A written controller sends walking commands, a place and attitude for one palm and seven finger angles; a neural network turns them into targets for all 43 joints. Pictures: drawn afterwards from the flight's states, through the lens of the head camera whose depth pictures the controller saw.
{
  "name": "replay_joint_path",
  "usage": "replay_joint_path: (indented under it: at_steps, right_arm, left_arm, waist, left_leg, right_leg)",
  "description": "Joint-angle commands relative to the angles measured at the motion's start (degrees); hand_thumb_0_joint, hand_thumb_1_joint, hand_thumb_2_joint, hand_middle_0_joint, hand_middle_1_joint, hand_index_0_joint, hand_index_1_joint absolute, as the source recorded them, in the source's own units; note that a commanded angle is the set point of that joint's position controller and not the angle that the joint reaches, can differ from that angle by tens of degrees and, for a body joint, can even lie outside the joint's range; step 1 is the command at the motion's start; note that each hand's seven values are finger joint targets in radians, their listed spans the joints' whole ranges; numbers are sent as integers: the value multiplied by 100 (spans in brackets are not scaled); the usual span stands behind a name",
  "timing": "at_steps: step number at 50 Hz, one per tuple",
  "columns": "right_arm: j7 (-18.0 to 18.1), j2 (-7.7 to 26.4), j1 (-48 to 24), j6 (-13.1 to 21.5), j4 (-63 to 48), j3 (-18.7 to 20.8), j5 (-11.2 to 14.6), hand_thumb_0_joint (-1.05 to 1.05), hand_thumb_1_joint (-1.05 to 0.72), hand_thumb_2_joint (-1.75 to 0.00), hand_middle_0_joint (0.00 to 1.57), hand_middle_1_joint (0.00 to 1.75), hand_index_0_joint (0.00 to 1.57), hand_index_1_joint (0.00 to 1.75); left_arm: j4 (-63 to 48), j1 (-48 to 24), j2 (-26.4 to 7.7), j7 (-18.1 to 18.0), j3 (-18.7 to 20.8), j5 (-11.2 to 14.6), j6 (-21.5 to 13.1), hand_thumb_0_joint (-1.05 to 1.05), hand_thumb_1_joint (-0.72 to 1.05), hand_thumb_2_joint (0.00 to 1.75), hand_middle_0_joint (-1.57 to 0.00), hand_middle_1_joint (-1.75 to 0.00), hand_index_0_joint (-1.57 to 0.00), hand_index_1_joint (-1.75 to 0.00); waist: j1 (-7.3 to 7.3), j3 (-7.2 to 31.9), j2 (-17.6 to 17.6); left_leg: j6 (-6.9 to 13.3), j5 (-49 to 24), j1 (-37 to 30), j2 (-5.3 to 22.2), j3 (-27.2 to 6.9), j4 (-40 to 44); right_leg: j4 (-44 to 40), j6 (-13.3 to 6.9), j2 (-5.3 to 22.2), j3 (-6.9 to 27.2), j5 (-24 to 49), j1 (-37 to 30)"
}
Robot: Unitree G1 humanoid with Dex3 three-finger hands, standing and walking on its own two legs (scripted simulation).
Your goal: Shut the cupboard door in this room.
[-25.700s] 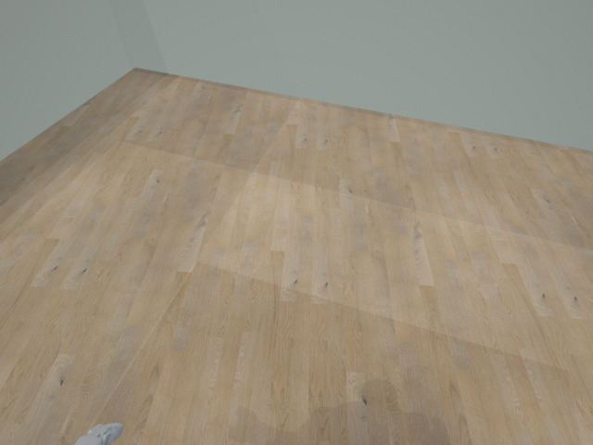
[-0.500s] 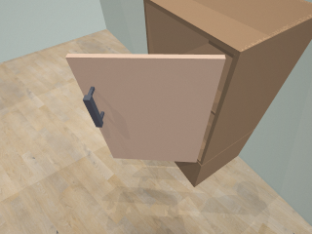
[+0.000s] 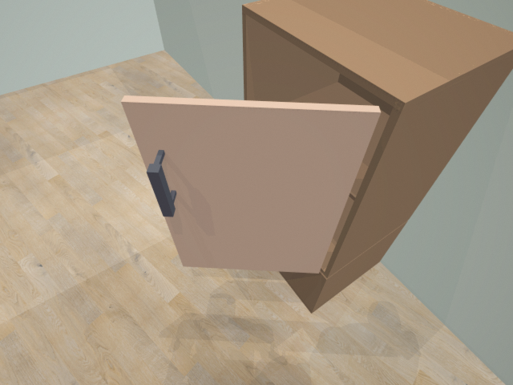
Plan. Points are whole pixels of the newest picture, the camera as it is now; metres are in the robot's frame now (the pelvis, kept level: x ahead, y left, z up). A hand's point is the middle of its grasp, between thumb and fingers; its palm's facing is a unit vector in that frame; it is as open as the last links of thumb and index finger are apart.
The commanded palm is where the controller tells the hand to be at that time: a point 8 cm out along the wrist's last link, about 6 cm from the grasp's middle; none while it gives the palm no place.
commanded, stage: come to a stop and stand still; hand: left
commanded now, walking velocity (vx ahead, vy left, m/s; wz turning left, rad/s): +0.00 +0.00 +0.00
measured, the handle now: (164, 184) +0.46 +0.23 +0.01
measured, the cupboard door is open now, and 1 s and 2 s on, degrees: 53 53 53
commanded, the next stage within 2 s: look again from close up in 0.24 s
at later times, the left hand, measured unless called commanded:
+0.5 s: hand out of the picture +0.01 +0.20 -0.17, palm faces +0.01 -0.98 -0.20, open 7.3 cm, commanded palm none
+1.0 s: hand out of the picture +0.00 +0.20 -0.16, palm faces +0.11 -0.98 -0.16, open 7.3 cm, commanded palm +0.07 +0.24 -0.07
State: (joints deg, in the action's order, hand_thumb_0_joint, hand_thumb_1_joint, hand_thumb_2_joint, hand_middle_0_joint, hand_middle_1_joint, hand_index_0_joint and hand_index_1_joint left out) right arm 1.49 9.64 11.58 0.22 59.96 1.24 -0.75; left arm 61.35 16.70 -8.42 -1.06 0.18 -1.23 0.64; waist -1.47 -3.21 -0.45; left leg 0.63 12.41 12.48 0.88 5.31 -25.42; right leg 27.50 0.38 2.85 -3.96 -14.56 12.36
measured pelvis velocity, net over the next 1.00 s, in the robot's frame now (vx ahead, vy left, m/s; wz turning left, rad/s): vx -0.02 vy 0.03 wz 0.00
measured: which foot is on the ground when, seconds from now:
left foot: down 0.00-1.00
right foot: down 0.00-1.00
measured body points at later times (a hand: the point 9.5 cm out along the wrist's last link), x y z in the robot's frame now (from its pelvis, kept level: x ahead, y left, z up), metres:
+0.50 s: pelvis -0.01 +0.02 +0.00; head -0.02 +0.02 +0.45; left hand +0.01 +0.25 -0.16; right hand +0.00 -0.21 -0.16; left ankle +0.01 +0.11 -0.74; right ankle +0.00 -0.12 -0.74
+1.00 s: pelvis -0.02 +0.03 +0.00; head -0.01 +0.05 +0.45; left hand -0.01 +0.25 -0.15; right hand +0.00 -0.20 -0.15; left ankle +0.01 +0.11 -0.74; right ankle +0.00 -0.12 -0.74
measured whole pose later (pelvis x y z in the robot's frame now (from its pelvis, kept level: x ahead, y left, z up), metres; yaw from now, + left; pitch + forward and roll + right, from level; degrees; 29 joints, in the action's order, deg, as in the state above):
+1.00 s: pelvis -0.02 +0.03 +0.00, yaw +0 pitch -3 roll -1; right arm 2.7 8.8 18.5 3.7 57.9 -1.3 0.4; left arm 40.8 26.0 -8.7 -2.6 0.4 1.7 6.4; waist -0.3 -3.2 -1.6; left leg 3.0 12.8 13.0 -0.3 5.7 -28.4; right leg 27.5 1.7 4.1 -3.6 -13.0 11.5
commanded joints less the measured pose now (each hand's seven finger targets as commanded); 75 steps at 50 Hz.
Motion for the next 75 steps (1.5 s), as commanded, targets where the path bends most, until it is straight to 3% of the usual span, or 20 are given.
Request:
replay_joint_path:
  at_steps: [1, 3, 4, 5, 7, 12, 16, 26, 47, 48, 49, 50, 51, 55, 58, 60, 62, 65, 69, 75]
  right_arm:
    - [-10, 418, 379, 109, -64, -14, 6, 0, -90, -90, 20, 30, 20, 30]
    - [-9, 415, 385, 118, -2, -31, 4, 0, -90, -90, 20, 30, 20, 30]
    - [-53, 771, -68, 140, -380, 63, 82, 0, -90, -90, 20, 30, 20, 30]
    - [-42, 598, 237, 177, -461, 11, 47, 0, -90, -90, 20, 30, 20, 30]
    - [-23, 463, 589, 169, -326, 40, 34, 0, -90, -90, 20, 30, 20, 30]
    - [-38, 537, 404, 85, -373, 11, 16, 0, -90, -90, 20, 30, 20, 30]
    - [-73, 555, 538, 55, -376, 14, -11, 0, -90, -90, 20, 30, 20, 30]
    - [-84, 615, 674, 134, -274, -9, 2, 0, -90, -90, 20, 30, 20, 30]
    - [-77, 698, 347, 160, -247, -61, 41, 0, -90, -90, 20, 30, 20, 30]
    - [446, 1793, 636, 1160, -2109, 87, 92, 0, -90, -90, 20, 30, 20, 30]
    - [467, 987, 226, 1638, -2033, -261, 375, 0, -90, -90, 20, 30, 20, 30]
    - [456, 1205, 126, 1864, -1701, -189, 337, 0, -90, -90, 20, 30, 20, 30]
    - [294, 858, 49, 1900, -1448, -170, 407, 0, -90, -90, 20, 30, 20, 30]
    - [178, 1219, 56, 2291, -2353, 54, 315, 0, -90, -90, 20, 30, 20, 30]
    - [-39, 1123, -34, 2245, -2709, 273, 164, 0, -90, -90, 20, 30, 20, 30]
    - [-205, 1195, -222, 2056, -2947, 408, 146, 0, -90, -90, 20, 30, 20, 30]
    - [-299, 1246, -469, 1915, -3391, 455, 119, 0, -90, -90, 20, 30, 20, 30]
    - [-277, 1162, -665, 1737, -3888, 462, 180, 0, -90, -90, 20, 30, 20, 30]
    - [-131, 1071, -525, 1744, -4170, 334, 181, 0, -90, -90, 20, 30, 20, 30]
    - [190, 1184, -161, 1975, -3592, 198, 226, 0, -90, -90, 20, 30, 20, 30]
  left_arm:
    - [-165, 230, -563, -65, 89, 13, -140, 0, 90, 90, -20, -30, -20, -30]
    - [-97, 274, -566, -69, 76, 21, -154, 0, 90, 90, -20, -30, -20, -30]
    - [104, 789, -757, -292, 61, -37, -231, 0, 90, 90, -20, -30, -20, -30]
    - [-44, 561, -1026, -267, 77, -24, -334, 0, 90, 90, -20, -30, -20, -30]
    - [-189, 441, -832, -255, 51, 46, -349, 0, 90, 90, -20, -30, -20, -30]
    - [-305, 264, -711, -173, -8, 24, -196, 0, 90, 90, -20, -30, -20, -30]
    - [-357, 266, -725, -146, -3, 7, -152, 0, 90, 90, -20, -30, -20, -30]
    - [-427, 353, -699, -118, -1, 29, -163, 0, 90, 90, -20, -30, -20, -30]
    - [105, 681, -654, -324, -75, -84, -220, 0, 90, 90, -20, -30, -20, -30]
    - [-9755, -4402, -3341, -242, 1628, 792, -1724, 0, 90, 90, -20, -30, -20, -30]
    - [-7976, -581, -1058, -316, -22, 825, -1248, 0, 90, 90, -22, -32, -22, -32]
    - [-7570, -627, -915, -610, 90, 972, -881, 0, 90, 90, -24, -34, -24, -34]
    - [-5548, 1033, 462, -623, -601, 911, -150, 0, 90, 90, -25, -36, -25, -36]
    - [-6070, 461, -123, -479, -248, 934, -1052, 0, 90, 90, -33, -44, -33, -44]
    - [-4874, 1824, 122, 315, 186, 1216, -2222, 0, 90, 90, -38, -50, -38, -50]
    - [-4661, 2354, -439, 1110, 892, 1518, -3057, 0, 90, 90, -42, -54, -42, -54]
    - [-4883, 1968, -860, 1798, 1228, 1596, -3685, 0, 90, 90, -46, -58, -46, -58]
    - [-6051, 1668, -1433, 1854, 1624, 1549, -3696, 0, 90, 90, -51, -64, -51, -64]
    - [-8435, 652, -1292, 1578, 1321, 1868, -3836, 0, 90, 90, -58, -72, -58, -72]
    - [-8503, -29, -774, 2092, 319, 2018, -3955, 0, 90, 90, -69, -84, -69, -84]
  waist:
    - [96, 190, -15]
    - [86, 190, -41]
    - [-83, 209, -249]
    - [267, 735, -235]
    - [275, 1097, -270]
    - [177, -198, 114]
    - [187, -557, 4]
    - [110, 84, 57]
    - [40, -502, 206]
    - [1284, 2045, 369]
    - [263, 2519, 1888]
    - [278, 2079, 1581]
    - [276, 760, 905]
    - [563, -425, -219]
    - [59, 55, -2084]
    - [-291, 532, -1653]
    - [-282, 838, -934]
    - [-505, 1417, 698]
    - [-170, 2371, 1555]
    - [624, 1925, 510]
  left_leg:
    - [67, -517, -240, 544, -562, 587]
    - [59, -580, -271, 542, -555, 592]
    - [-81, -642, -56, 668, -389, -603]
    - [-156, -953, -146, 356, -384, -480]
    - [-26, -729, -227, 425, -409, -184]
    - [69, -209, 312, 509, -642, 243]
    - [72, 711, 609, 423, -725, 554]
    - [123, 491, 444, 489, -808, 713]
    - [-44, -458, 526, 615, -493, -111]
    - [47, -862, -1371, 295, -619, 165]
    - [-101, -927, -1595, 286, -610, 364]
    - [-385, -339, -974, 351, -777, 539]
    - [-262, 932, 121, 309, -1005, 802]
    - [-94, 1725, 1263, -101, -1033, -317]
    - [-210, 1476, 2324, -146, -780, -1343]
    - [-300, 1156, 2770, -238, -522, -1918]
    - [-260, 1232, 3233, -304, -458, -2445]
    - [-141, 1617, 3342, -296, -492, -2587]
    - [4, 1563, 2847, -143, -799, -2926]
    - [166, 1027, 3358, -30, -903, -3986]
  right_leg:
    - [-629, -161, 416, 518, 510, 53]
    - [-637, -164, 425, 509, 577, 13]
    - [-702, -82, 678, 842, 1927, 33]
    - [-344, -296, 1007, 929, 4495, -490]
    - [32, -322, 795, 598, 3454, -753]
    - [-455, -229, 412, 483, 253, 137]
    - [-607, -226, 337, 510, -517, 367]
    - [-495, -166, 372, 389, 88, -155]
    - [-557, -135, 527, 495, 797, 303]
    - [163, -156, -265, -24, 1181, 12]
    - [311, -271, -451, -197, 144, 363]
    - [610, -285, -492, -256, -298, 316]
    - [695, -201, -325, -306, -531, 851]
    - [241, -113, -195, -127, -1203, 1742]
    - [1063, -135, -296, -291, -2039, 2525]
    - [1462, -273, -231, 3, -2068, 2444]
    - [2026, -342, -154, 200, -1845, 2587]
    - [2665, -352, -228, 297, -1760, 2912]
    - [2919, -346, -321, 408, -1404, 3223]
    - [2888, -239, -455, 598, -1223, 3847]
